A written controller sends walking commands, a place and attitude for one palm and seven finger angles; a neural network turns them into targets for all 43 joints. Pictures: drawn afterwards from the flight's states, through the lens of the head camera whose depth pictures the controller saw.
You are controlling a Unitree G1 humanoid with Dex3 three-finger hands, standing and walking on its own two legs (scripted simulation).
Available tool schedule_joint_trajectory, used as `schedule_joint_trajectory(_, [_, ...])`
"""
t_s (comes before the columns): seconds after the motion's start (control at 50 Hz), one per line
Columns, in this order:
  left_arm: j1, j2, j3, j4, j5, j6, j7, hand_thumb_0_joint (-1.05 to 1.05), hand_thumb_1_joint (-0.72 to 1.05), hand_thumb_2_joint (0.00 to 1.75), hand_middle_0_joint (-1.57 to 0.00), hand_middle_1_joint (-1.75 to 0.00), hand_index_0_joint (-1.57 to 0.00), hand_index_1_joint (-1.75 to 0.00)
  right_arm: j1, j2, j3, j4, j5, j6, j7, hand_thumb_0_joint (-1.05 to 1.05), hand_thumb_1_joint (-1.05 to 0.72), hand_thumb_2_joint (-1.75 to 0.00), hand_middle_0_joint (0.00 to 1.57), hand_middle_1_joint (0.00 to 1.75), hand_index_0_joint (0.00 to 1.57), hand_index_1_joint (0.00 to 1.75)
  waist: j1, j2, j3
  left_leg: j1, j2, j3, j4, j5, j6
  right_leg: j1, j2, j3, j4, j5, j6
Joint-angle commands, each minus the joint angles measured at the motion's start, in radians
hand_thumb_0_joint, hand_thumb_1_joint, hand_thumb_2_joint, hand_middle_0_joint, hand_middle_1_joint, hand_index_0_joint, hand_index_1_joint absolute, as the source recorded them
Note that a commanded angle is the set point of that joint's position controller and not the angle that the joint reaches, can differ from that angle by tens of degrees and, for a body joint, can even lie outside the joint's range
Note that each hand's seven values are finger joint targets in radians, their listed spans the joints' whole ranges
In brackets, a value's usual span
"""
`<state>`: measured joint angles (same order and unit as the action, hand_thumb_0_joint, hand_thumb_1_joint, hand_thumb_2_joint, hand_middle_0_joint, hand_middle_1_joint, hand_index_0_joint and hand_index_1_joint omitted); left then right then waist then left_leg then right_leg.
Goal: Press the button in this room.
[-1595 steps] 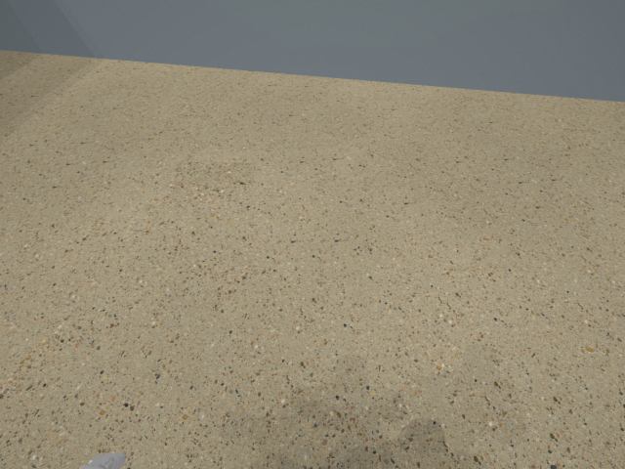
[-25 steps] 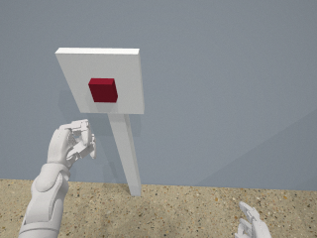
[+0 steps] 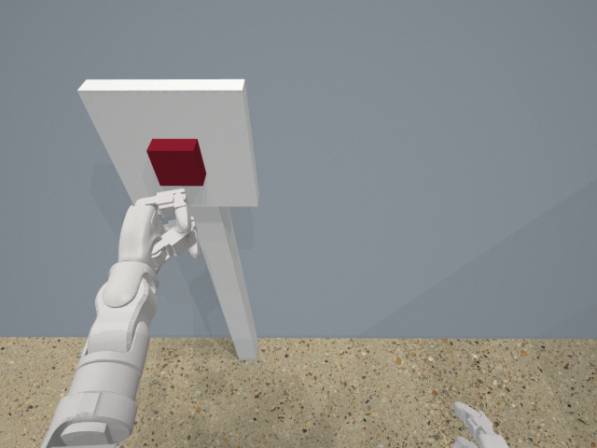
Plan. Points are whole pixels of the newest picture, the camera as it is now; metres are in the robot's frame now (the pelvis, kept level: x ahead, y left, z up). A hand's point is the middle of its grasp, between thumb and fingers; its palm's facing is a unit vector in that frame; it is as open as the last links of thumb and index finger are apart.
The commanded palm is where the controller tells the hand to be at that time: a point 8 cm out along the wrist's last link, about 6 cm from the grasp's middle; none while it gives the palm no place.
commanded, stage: aim a knuckle at the button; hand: left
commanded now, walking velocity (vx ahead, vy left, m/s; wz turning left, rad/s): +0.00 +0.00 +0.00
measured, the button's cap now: (178, 161) +0.48 +0.20 +0.14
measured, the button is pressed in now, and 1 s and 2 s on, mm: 0 0 13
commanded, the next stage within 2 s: press the button with the knuckle in 0.74 s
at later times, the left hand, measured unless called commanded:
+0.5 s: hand (192, 228) +0.38 +0.16 +0.10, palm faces +0.02 -1.00 -0.01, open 3.1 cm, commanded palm +0.35 +0.22 +0.10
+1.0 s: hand (194, 222) +0.39 +0.16 +0.10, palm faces +0.02 -1.00 -0.01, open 3.1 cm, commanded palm +0.37 +0.21 +0.11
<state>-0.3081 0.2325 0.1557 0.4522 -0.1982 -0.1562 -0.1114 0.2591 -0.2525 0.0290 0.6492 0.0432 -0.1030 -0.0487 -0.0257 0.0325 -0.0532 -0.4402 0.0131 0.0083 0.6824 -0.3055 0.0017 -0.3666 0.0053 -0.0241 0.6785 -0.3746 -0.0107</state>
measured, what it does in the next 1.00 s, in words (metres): stands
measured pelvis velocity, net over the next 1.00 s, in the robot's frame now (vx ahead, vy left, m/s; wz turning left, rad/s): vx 0.01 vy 0.01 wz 0.00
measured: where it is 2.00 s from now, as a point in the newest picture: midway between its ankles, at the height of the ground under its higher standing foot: outside the picture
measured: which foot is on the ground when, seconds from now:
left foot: down 0.00-1.00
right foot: down 0.00-1.00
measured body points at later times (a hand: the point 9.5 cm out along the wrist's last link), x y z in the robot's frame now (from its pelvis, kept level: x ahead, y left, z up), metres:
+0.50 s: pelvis +0.00 +0.00 +0.00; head +0.02 -0.01 +0.45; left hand +0.37 +0.22 +0.10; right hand +0.12 -0.25 -0.11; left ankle +0.03 +0.12 -0.72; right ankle -0.02 -0.11 -0.72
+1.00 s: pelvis +0.01 +0.01 +0.00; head +0.03 +0.00 +0.45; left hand +0.38 +0.22 +0.11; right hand +0.13 -0.24 -0.11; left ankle +0.03 +0.12 -0.72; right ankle -0.02 -0.11 -0.72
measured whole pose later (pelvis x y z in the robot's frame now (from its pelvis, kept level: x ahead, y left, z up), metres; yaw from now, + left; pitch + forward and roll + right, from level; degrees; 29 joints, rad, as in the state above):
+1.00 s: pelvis +0.01 +0.01 +0.00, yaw +0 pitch +6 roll -1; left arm -0.39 0.24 0.17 0.54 -0.19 -0.18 -0.11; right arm 0.27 -0.25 0.02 0.63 0.04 -0.05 -0.04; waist -0.03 0.03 -0.06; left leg -0.49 0.01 0.01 0.72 -0.33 0.01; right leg -0.41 0.01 -0.02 0.70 -0.39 -0.01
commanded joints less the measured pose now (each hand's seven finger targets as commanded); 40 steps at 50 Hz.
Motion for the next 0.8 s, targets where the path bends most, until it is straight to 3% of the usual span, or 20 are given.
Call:
schedule_joint_trajectory(0.0, [-0.422,0.166,0.059,-0.143,-0.003,-0.089,0.005,0.00,0.90,0.90,-1.30,-1.50,-1.30,-1.50,-0.036,-0.125,-0.049,-0.135,0.001,-0.030,-0.010,0.00,-0.90,-0.90,0.20,0.30,0.20,0.30,-0.014,-0.057,-0.242,0.178,-0.015,-0.008,-0.067,0.162,0.029,-0.021,0.012,0.008,-0.110,0.269,0.002])
schedule_joint_trajectory(0.04, [-0.448,0.188,0.078,-0.150,0.002,-0.109,0.007,0.00,0.90,0.90,-1.30,-1.50,-1.30,-1.50,-0.026,-0.125,-0.053,-0.135,-0.001,-0.024,-0.007,0.00,-0.90,-0.90,0.20,0.30,0.20,0.30,-0.004,-0.009,-0.284,0.194,-0.016,-0.007,-0.062,0.185,0.025,-0.010,0.013,0.007,-0.096,0.288,-0.003])
schedule_joint_trajectory(0.08, [-0.369,0.224,0.119,-0.128,0.002,-0.118,0.007,0.00,0.90,0.90,-1.30,-1.50,-1.30,-1.50,-0.018,-0.129,-0.055,-0.141,-0.004,-0.019,-0.003,0.00,-0.90,-0.90,0.20,0.30,0.20,0.30,0.014,-0.045,-0.304,0.182,-0.013,-0.006,-0.058,0.224,0.028,0.031,0.015,0.007,-0.089,0.338,-0.005])
schedule_joint_trajectory(0.1, [-0.344,0.200,0.107,-0.130,-0.004,-0.119,0.000,0.00,0.90,0.90,-1.30,-1.50,-1.30,-1.50,-0.019,-0.124,-0.056,-0.150,-0.002,-0.015,0.000,0.00,-0.90,-0.90,0.20,0.30,0.20,0.30,0.017,-0.038,-0.308,0.177,-0.016,0.002,-0.060,0.233,0.029,0.041,0.014,0.011,-0.087,0.363,-0.002])
schedule_joint_trajectory(0.12, [-0.341,0.235,0.136,-0.117,-0.007,-0.117,-0.002,0.00,0.90,0.90,-1.30,-1.50,-1.30,-1.50,-0.017,-0.128,-0.057,-0.148,0.000,-0.010,-0.001,0.00,-0.90,-0.90,0.20,0.30,0.20,0.30,0.016,-0.050,-0.285,0.160,-0.015,0.006,-0.058,0.227,0.030,0.040,0.014,0.014,-0.091,0.372,0.000])
schedule_joint_trajectory(0.18, [-0.348,0.233,0.128,-0.117,-0.008,-0.114,-0.016,0.00,0.90,0.90,-1.30,-1.50,-1.30,-1.50,-0.014,-0.130,-0.057,-0.154,0.002,0.002,-0.002,0.00,-0.90,-0.90,0.20,0.30,0.20,0.30,0.009,-0.053,-0.255,0.142,-0.016,0.009,-0.061,0.207,0.033,0.033,0.016,0.015,-0.097,0.355,0.002])
schedule_joint_trajectory(0.2, [-0.337,0.199,0.104,-0.122,-0.013,-0.110,-0.024,0.00,0.90,0.90,-1.30,-1.50,-1.30,-1.50,-0.019,-0.125,-0.057,-0.162,0.006,0.002,-0.001,0.00,-0.90,-0.90,0.20,0.30,0.20,0.30,0.007,-0.042,-0.253,0.150,-0.017,0.013,-0.063,0.200,0.034,0.023,0.016,0.016,-0.101,0.353,0.003])
schedule_joint_trajectory(0.22, [-0.360,0.227,0.123,-0.124,-0.016,-0.111,-0.024,0.00,0.90,0.90,-1.30,-1.50,-1.30,-1.50,-0.014,-0.129,-0.058,-0.158,0.007,0.004,-0.004,0.00,-0.90,-0.90,0.20,0.30,0.20,0.30,0.002,-0.046,-0.246,0.147,-0.015,0.010,-0.064,0.192,0.033,0.017,0.017,0.015,-0.104,0.340,0.003])
schedule_joint_trajectory(0.24, [-0.390,0.198,0.093,-0.147,-0.019,-0.113,-0.029,0.00,0.90,0.90,-1.30,-1.50,-1.30,-1.50,-0.018,-0.126,-0.056,-0.160,0.007,0.003,-0.005,0.00,-0.90,-0.90,0.20,0.30,0.20,0.30,-0.006,-0.013,-0.248,0.159,-0.017,0.012,-0.064,0.186,0.033,0.004,0.018,0.016,-0.105,0.331,0.002])
schedule_joint_trajectory(0.28, [-0.377,0.204,0.099,-0.162,-0.022,-0.123,-0.030,0.00,0.90,0.90,-1.30,-1.50,-1.30,-1.50,-0.011,-0.128,-0.060,-0.157,0.006,0.001,-0.007,0.00,-0.90,-0.90,0.20,0.30,0.20,0.30,-0.007,-0.043,-0.259,0.169,-0.013,0.006,-0.060,0.191,0.035,0.005,0.023,0.013,-0.105,0.324,0.001])
schedule_joint_trajectory(0.32, [-0.397,0.204,0.099,-0.178,-0.025,-0.128,-0.029,0.00,0.90,0.90,-1.30,-1.50,-1.30,-1.50,-0.009,-0.128,-0.062,-0.150,0.007,-0.003,-0.009,0.00,-0.90,-0.90,0.20,0.30,0.20,0.30,-0.011,-0.030,-0.285,0.189,-0.013,0.005,-0.056,0.208,0.035,0.005,0.022,0.014,-0.100,0.346,0.002])
schedule_joint_trajectory(0.34, [-0.402,0.183,0.075,-0.185,-0.021,-0.129,-0.032,0.00,0.90,0.90,-1.30,-1.50,-1.30,-1.50,-0.012,-0.125,-0.062,-0.149,0.007,-0.004,-0.009,0.00,-0.90,-0.90,0.20,0.30,0.20,0.30,-0.016,-0.007,-0.276,0.194,-0.013,0.006,-0.055,0.211,0.033,-0.006,0.021,0.012,-0.098,0.345,0.001])
schedule_joint_trajectory(0.44, [-0.433,0.164,0.055,-0.122,-0.015,-0.109,-0.022,0.00,0.90,0.90,-1.30,-1.50,-1.30,-1.50,-0.013,-0.128,-0.057,-0.137,0.008,-0.002,-0.011,0.00,-0.90,-0.90,0.20,0.30,0.20,0.30,-0.027,-0.034,-0.228,0.176,-0.011,-0.006,-0.062,0.156,0.033,-0.050,0.021,0.003,-0.106,0.274,0.002])
schedule_joint_trajectory(0.48, [-0.445,0.198,0.081,-0.134,-0.008,-0.112,-0.012,0.00,0.90,0.90,-1.30,-1.50,-1.30,-1.50,-0.011,-0.132,-0.058,-0.140,0.003,-0.001,-0.011,0.00,-0.90,-0.90,0.20,0.30,0.20,0.30,-0.016,-0.043,-0.260,0.180,-0.011,-0.009,-0.057,0.171,0.034,-0.031,0.021,0.004,-0.098,0.281,-0.001])
schedule_joint_trajectory(0.5, [-0.439,0.206,0.092,-0.145,-0.004,-0.114,-0.008,0.00,0.90,0.90,-1.30,-1.50,-1.30,-1.50,-0.014,-0.129,-0.058,-0.144,0.004,0.000,-0.011,0.00,-0.90,-0.90,0.20,0.30,0.20,0.30,-0.008,-0.013,-0.292,0.200,-0.010,-0.007,-0.056,0.199,0.032,-0.021,0.019,0.005,-0.090,0.306,-0.003])
schedule_joint_trajectory(0.56, [-0.402,0.181,0.086,-0.162,-0.008,-0.117,-0.003,0.00,0.90,0.90,-1.30,-1.50,-1.30,-1.50,-0.019,-0.122,-0.057,-0.155,0.003,-0.003,-0.005,0.00,-0.90,-0.90,0.20,0.30,0.20,0.30,0.004,-0.004,-0.308,0.214,-0.010,-0.005,-0.052,0.234,0.028,-0.005,0.021,0.000,-0.082,0.345,-0.005])
schedule_joint_trajectory(0.58, [-0.378,0.200,0.097,-0.143,-0.005,-0.115,-0.001,0.00,0.90,0.90,-1.30,-1.50,-1.30,-1.50,-0.014,-0.127,-0.055,-0.153,0.001,0.001,-0.004,0.00,-0.90,-0.90,0.20,0.30,0.20,0.30,0.001,-0.042,-0.293,0.197,-0.007,-0.011,-0.052,0.240,0.030,0.001,0.024,-0.005,-0.079,0.346,-0.006])
schedule_joint_trajectory(0.68, [-0.389,0.196,0.092,-0.124,-0.003,-0.091,-0.007,0.00,0.90,0.90,-1.30,-1.50,-1.30,-1.50,-0.020,-0.129,-0.053,-0.164,0.005,0.013,-0.004,0.00,-0.90,-0.90,0.20,0.30,0.20,0.30,-0.006,-0.057,-0.248,0.168,-0.010,-0.004,-0.053,0.214,0.033,-0.011,0.022,-0.001,-0.087,0.336,-0.002])
schedule_joint_trajectory(0.74, [-0.408,0.139,0.044,-0.178,-0.007,-0.094,-0.014,0.00,0.90,0.90,-1.30,-1.50,-1.30,-1.50,-0.024,-0.120,-0.052,-0.173,0.006,0.008,-0.002,0.00,-0.90,-0.90,0.20,0.30,0.20,0.30,-0.008,0.012,-0.279,0.209,-0.009,-0.008,-0.053,0.233,0.027,-0.024,0.023,-0.007,-0.079,0.339,-0.007])
schedule_joint_trajectory(0.78, [-0.418,0.172,0.067,-0.163,-0.008,-0.098,-0.009,0.00,0.90,0.90,-1.30,-1.50,-1.30,-1.50,-0.019,-0.127,-0.051,-0.163,0.004,0.009,-0.005,0.00,-0.90,-0.90,0.20,0.30,0.20,0.30,-0.018,-0.042,-0.256,0.191,-0.007,-0.015,-0.049,0.217,0.031,-0.030,0.026,-0.008,-0.086,0.320,-0.006])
